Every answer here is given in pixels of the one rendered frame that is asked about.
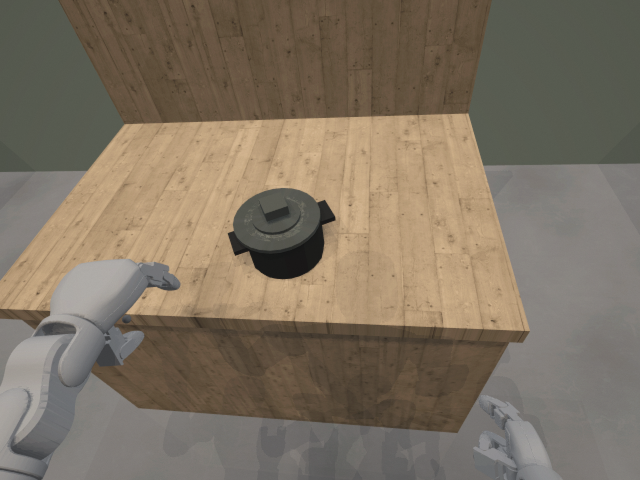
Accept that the left robot forearm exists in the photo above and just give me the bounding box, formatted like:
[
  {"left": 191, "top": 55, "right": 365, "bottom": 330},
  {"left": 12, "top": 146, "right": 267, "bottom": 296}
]
[{"left": 0, "top": 314, "right": 106, "bottom": 480}]

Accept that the table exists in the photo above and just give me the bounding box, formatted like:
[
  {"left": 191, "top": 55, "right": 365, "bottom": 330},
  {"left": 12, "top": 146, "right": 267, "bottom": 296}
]
[{"left": 0, "top": 0, "right": 530, "bottom": 433}]

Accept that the robot left hand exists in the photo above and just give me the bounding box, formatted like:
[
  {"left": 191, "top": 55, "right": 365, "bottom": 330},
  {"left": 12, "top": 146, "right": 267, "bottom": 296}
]
[{"left": 50, "top": 259, "right": 181, "bottom": 367}]

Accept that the lid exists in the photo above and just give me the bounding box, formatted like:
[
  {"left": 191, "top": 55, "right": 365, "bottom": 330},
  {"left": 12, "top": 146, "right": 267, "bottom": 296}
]
[{"left": 233, "top": 188, "right": 321, "bottom": 254}]

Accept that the robot right hand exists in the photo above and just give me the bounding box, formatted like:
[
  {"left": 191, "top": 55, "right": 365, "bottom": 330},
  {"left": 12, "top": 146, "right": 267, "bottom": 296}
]
[{"left": 473, "top": 395, "right": 553, "bottom": 480}]

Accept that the pot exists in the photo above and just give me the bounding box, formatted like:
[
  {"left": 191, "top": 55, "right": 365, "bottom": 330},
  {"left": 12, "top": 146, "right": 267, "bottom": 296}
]
[{"left": 228, "top": 200, "right": 336, "bottom": 279}]

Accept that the knob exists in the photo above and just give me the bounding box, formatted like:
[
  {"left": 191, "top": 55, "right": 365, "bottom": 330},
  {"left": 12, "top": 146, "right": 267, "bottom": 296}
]
[{"left": 258, "top": 192, "right": 289, "bottom": 222}]

